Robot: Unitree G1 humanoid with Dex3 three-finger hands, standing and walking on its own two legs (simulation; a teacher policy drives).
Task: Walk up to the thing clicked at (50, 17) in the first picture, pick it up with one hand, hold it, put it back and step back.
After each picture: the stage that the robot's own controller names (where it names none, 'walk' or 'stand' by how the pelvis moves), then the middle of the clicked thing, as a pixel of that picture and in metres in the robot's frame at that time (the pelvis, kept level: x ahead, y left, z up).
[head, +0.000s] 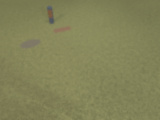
stand; (50, 15) +2.01 +0.47 -0.65
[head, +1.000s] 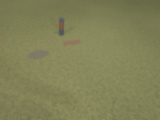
walk; (61, 26) +1.89 +0.24 -0.63
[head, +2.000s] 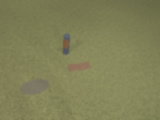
walk; (66, 44) +1.27 +0.10 -0.65
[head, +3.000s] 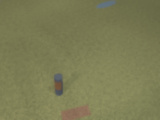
walk; (58, 85) +0.77 +0.17 -0.65
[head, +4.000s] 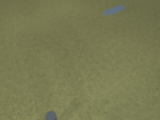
stand; out of the picture +0.44 +0.20 -0.64
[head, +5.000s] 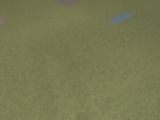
stand; out of the picture +0.35 +0.19 -0.65
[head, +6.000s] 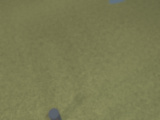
stand; (56, 118) +0.40 +0.20 -0.65
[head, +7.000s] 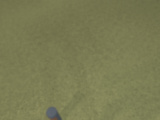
walk; (55, 117) +0.40 +0.24 -0.63
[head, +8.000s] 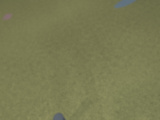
walk; out of the picture +0.41 +0.25 -0.64
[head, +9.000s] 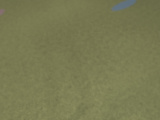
stand; out of the picture +0.34 +0.23 -0.64
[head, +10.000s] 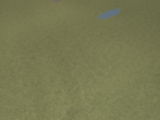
stand; out of the picture +0.36 +0.22 -0.65
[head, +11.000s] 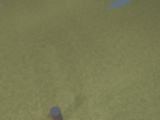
stand; (57, 117) +0.44 +0.20 -0.64
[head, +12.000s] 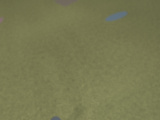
stand; out of the picture +0.44 +0.19 -0.66
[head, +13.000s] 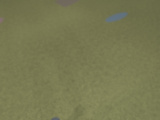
stand; out of the picture +0.43 +0.19 -0.66
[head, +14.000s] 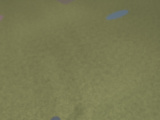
stand; out of the picture +0.43 +0.19 -0.66
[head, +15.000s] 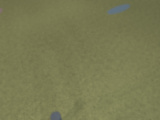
go down; out of the picture +0.43 +0.18 -0.65
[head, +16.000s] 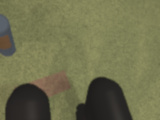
go down; (3, 38) +0.52 +0.24 -0.24
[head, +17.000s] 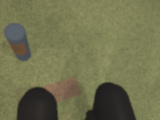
approach; (20, 45) +0.51 +0.22 -0.25
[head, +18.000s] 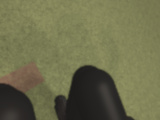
close in; out of the picture +0.50 +0.27 -0.17
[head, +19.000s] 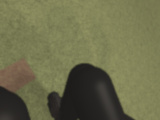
close; out of the picture +0.49 +0.29 -0.17
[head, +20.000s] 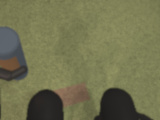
lift; (12, 59) +0.39 +0.24 -0.04
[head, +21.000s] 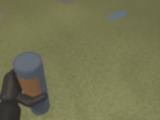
hold; (35, 88) +0.32 +0.16 +0.08
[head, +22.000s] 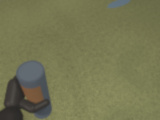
hold; (37, 94) +0.31 +0.16 +0.02
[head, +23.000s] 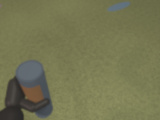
hold; (38, 93) +0.31 +0.16 +0.03
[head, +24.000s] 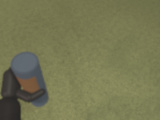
crouch; (33, 83) +0.35 +0.17 -0.01
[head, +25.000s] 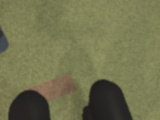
lower; out of the picture +0.51 +0.23 -0.04
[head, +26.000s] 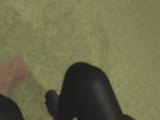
lower; out of the picture +0.50 +0.28 -0.16
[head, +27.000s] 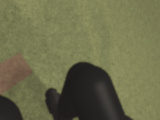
lower; out of the picture +0.50 +0.29 -0.18
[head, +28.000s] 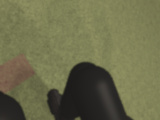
lower; out of the picture +0.49 +0.29 -0.18
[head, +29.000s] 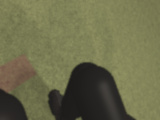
lower; out of the picture +0.48 +0.28 -0.18
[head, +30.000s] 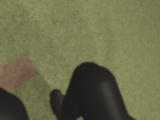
draw back; out of the picture +0.48 +0.28 -0.18
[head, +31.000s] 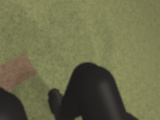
rise; out of the picture +0.48 +0.29 -0.18
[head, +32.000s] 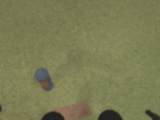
stand; (45, 80) +0.47 +0.20 -0.45
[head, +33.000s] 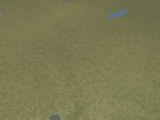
stand; out of the picture +0.43 +0.18 -0.60
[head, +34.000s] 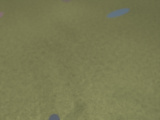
stand; out of the picture +0.44 +0.18 -0.60
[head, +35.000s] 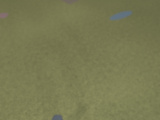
stand; out of the picture +0.44 +0.17 -0.63
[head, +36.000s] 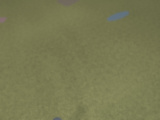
stand; out of the picture +0.44 +0.19 -0.66
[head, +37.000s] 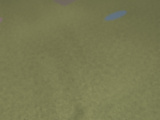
stand; out of the picture +0.41 +0.20 -0.66
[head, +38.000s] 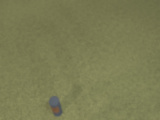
walk; (56, 107) +0.46 +0.19 -0.63
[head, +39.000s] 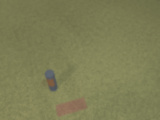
walk; (51, 81) +0.65 +0.27 -0.63
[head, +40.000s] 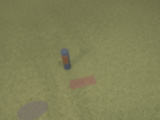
walk; (66, 59) +0.95 +0.24 -0.64
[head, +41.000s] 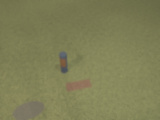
stand; (63, 63) +1.03 +0.19 -0.65
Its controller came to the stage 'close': yes
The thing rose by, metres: 0.68
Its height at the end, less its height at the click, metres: +0.00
